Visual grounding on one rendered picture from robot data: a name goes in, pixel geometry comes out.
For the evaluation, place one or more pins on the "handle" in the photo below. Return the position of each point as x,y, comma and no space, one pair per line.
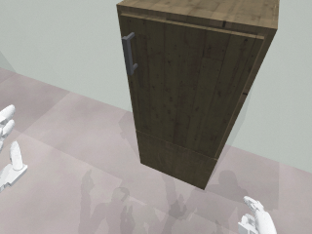
127,51

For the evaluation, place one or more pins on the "left robot hand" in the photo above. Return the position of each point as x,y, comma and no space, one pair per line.
14,171

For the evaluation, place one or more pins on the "cupboard door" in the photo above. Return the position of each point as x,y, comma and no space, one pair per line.
188,79

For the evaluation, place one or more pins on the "right robot hand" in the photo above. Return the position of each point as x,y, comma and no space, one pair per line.
261,223

